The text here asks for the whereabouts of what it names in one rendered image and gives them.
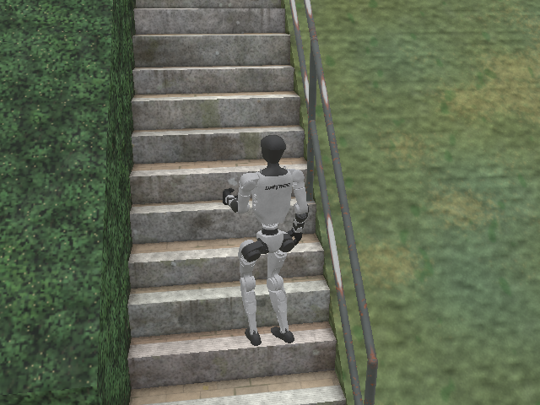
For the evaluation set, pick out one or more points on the stairs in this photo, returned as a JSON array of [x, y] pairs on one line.
[[212, 78]]

